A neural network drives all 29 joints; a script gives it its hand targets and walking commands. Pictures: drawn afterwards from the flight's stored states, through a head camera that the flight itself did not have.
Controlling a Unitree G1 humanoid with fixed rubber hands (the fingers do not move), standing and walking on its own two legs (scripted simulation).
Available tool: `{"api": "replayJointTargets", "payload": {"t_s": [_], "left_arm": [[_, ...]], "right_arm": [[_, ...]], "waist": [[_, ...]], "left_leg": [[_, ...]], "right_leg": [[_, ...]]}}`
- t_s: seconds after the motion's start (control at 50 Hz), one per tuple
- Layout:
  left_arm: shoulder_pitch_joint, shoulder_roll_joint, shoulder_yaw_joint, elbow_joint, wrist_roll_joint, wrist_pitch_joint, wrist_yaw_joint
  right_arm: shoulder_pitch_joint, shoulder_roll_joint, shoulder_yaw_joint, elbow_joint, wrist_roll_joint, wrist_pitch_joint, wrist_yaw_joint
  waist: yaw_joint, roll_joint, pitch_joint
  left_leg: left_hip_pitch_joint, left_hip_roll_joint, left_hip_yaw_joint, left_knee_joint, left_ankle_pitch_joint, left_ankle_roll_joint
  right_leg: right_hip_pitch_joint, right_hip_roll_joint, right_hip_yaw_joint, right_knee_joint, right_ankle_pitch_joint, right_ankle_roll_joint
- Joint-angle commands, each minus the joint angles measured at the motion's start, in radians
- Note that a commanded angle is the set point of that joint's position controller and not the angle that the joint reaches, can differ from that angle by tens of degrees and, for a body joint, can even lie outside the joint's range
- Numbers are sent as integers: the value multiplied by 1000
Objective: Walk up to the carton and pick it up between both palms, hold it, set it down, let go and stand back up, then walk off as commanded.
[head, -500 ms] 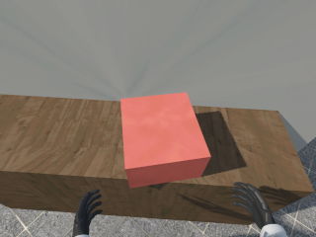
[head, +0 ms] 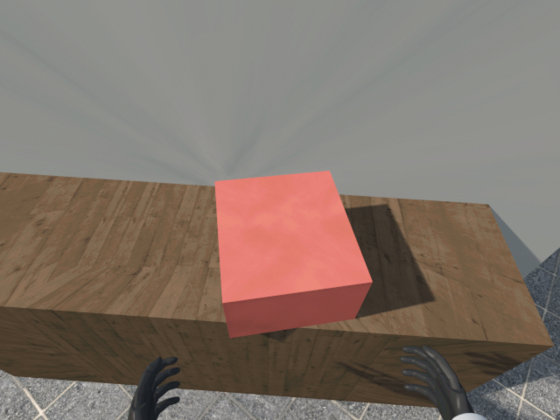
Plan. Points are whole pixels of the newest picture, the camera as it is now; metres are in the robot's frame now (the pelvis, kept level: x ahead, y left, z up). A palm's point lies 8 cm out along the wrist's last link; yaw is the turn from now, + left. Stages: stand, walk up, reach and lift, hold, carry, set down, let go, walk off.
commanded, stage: set down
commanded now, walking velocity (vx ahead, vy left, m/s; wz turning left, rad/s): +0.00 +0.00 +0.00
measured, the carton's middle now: (283, 248) +0.48 +0.01 -0.11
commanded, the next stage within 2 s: let go in 0.74 s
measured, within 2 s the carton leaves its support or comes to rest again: neither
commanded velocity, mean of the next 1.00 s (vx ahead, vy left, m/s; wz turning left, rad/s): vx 0.00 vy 0.00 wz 0.00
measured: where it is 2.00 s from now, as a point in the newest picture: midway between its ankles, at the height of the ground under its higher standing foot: outside the picture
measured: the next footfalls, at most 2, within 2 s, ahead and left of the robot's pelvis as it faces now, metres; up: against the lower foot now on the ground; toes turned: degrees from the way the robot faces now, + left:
none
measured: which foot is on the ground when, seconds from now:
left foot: down 0.00-1.00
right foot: down 0.00-1.00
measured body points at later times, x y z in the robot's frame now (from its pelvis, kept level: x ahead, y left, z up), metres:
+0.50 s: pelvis +0.00 +0.00 +0.00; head +0.04 +0.02 +0.45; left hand +0.18 +0.21 -0.10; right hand +0.20 -0.22 -0.08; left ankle +0.01 +0.13 -0.74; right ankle +0.02 -0.11 -0.74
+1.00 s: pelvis +0.00 +0.00 +0.00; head +0.04 +0.02 +0.45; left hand +0.17 +0.21 -0.10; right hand +0.18 -0.22 -0.09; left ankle +0.01 +0.13 -0.74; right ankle +0.02 -0.11 -0.74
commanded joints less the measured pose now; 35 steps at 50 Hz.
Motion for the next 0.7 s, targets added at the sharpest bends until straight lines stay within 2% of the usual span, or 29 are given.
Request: {"api": "replayJointTargets", "payload": {"t_s": [0.0,0.06,0.08,0.12,0.14,0.16,0.2,0.22,0.26,0.28,0.3,0.32,0.34,0.36,0.38,0.4,0.44,0.46,0.48,0.5,0.52,0.54,0.56,0.58,0.6,0.62,0.64,0.66,0.68], "left_arm": [[-79,186,-28,-343,15,-7,-7],[-98,175,-29,-320,31,18,-8],[-87,182,-31,-330,34,15,-5],[-101,179,-16,-258,42,71,-26],[-99,191,-18,-385,17,44,-15],[-86,157,-39,-327,31,68,-20],[-90,171,-33,-325,39,72,-13],[-95,183,-23,-310,56,105,-18],[-79,167,-19,-370,53,97,-14],[-57,181,-7,-328,58,103,-26],[-65,177,-2,-335,58,107,-29],[-75,171,-13,-455,43,78,-10],[-61,170,-24,-290,54,127,-37],[-65,176,-12,-328,45,120,-37],[-54,168,-6,-332,61,133,-36],[-57,147,-17,-326,68,147,-36],[-100,172,-13,-294,64,166,-45],[-103,199,-1,-333,50,163,-48],[-89,199,5,-336,63,163,-42],[-74,182,-2,-446,55,134,-21],[-74,190,4,-347,53,166,-40],[-80,185,-15,-327,61,180,-40],[-80,193,9,-372,61,173,-38],[-62,189,-1,-332,57,189,-51],[-75,181,6,-346,62,192,-47],[-75,197,0,-411,52,192,-45],[-54,195,8,-378,45,206,-52],[-70,208,3,-394,54,211,-46],[-63,195,8,-286,79,251,-58]], "right_arm": [[-22,-113,-157,-225,-63,-30,-29],[-26,-108,-173,-188,-87,-10,-38],[-11,-100,-170,-199,-80,-13,-35],[-29,-102,-171,-158,-122,22,-49],[-27,-101,-190,-264,-111,3,-47],[-21,-120,-200,-183,-126,16,-39],[-11,-74,-188,-228,-117,17,-40],[-17,-86,-189,-213,-139,34,-51],[0,-100,-193,-209,-135,33,-43],[12,-94,-199,-224,-156,27,-52],[18,-78,-193,-234,-157,29,-58],[2,-87,-201,-265,-127,11,-46],[17,-58,-184,-175,-165,49,-57],[9,-74,-204,-248,-167,37,-62],[16,-74,-188,-232,-166,46,-60],[1,-74,-187,-207,-164,51,-56],[-3,-55,-187,-192,-189,68,-63],[-5,-58,-208,-243,-199,63,-74],[20,-46,-189,-240,-192,68,-71],[19,-83,-233,-301,-180,38,-59],[11,-25,-186,-240,-193,64,-70],[26,-36,-196,-223,-205,77,-68],[24,-42,-203,-238,-204,68,-72],[47,-33,-198,-234,-209,81,-80],[30,-43,-204,-222,-212,79,-78],[26,-64,-222,-265,-207,74,-71],[43,-41,-223,-248,-220,86,-84],[30,-35,-224,-273,-225,87,-83],[43,-19,-196,-156,-244,117,-92]], "waist": [[-25,-18,-127],[-37,-2,-137],[-26,12,-133],[-41,-25,-73],[-25,-7,-129],[-40,-4,-117],[-17,26,-111],[-32,5,-105],[-25,24,-114],[-37,-22,-92],[-33,0,-110],[-18,36,-180],[-50,5,-96],[-31,-7,-103],[-17,-1,-84],[-21,18,-81],[-36,-15,-80],[-43,-26,-77],[-23,2,-66],[-7,28,-157],[-18,-3,-93],[-29,16,-70],[-23,29,-87],[-37,9,-54],[-27,25,-81],[-31,10,-108],[-31,-12,-84],[-21,14,-106],[-35,34,-32]], "left_leg": [[254,-54,38,-156,87,8],[264,-60,47,-149,72,10],[254,-58,42,-145,84,9],[235,-61,50,-160,58,14],[268,-55,52,-158,106,12],[286,-45,38,-159,83,3],[285,-51,49,-154,73,5],[261,-55,44,-159,56,9],[295,-49,51,-152,136,5],[283,-52,48,-154,134,7],[294,-54,53,-144,161,7],[301,-46,50,-137,194,0],[286,-51,46,-143,133,6],[284,-53,55,-160,125,8],[263,-53,48,-168,139,2],[293,-53,52,-161,138,2],[284,-57,63,-161,76,16],[284,-55,68,-162,89,18],[267,-55,59,-161,105,18],[307,-44,40,-151,163,1],[282,-57,64,-155,127,19],[261,-54,52,-154,102,10],[279,-54,62,-156,124,13],[281,-60,71,-157,106,12],[304,-52,62,-156,128,14],[317,-46,58,-154,135,19],[285,-52,66,-158,120,16],[292,-50,58,-154,135,15],[277,-61,73,-162,95,8]], "right_leg": [[316,11,42,-118,24,-29],[316,8,45,-113,13,-24],[318,2,52,-108,24,-30],[338,2,63,-123,28,-25],[329,10,41,-118,40,-29],[317,16,36,-115,26,-29],[304,6,44,-119,2,-28],[338,3,43,-114,22,-29],[324,17,31,-109,65,-27],[331,14,35,-112,81,-22],[363,3,55,-111,115,-24],[357,13,35,-100,116,-25],[345,-1,58,-113,106,-26],[347,5,45,-119,75,-20],[367,10,35,-116,76,-28],[343,12,38,-122,58,-27],[344,1,40,-124,37,-21],[330,0,43,-129,34,-17],[350,-2,44,-115,57,-27],[359,19,20,-97,74,-28],[338,0,48,-124,51,-17],[352,3,44,-111,58,-24],[355,-1,40,-109,56,-19],[347,-2,48,-123,31,-15],[350,-2,41,-116,50,-19],[326,7,29,-116,36,-20],[347,7,39,-123,41,-15],[349,3,47,-106,60,-16],[346,-7,54,-115,50,-14]]}}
